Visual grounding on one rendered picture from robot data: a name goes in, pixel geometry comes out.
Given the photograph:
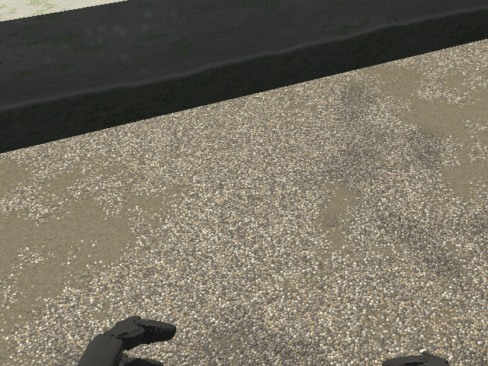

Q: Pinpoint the left robot hand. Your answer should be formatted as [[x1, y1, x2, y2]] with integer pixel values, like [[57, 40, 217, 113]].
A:
[[77, 315, 176, 366]]

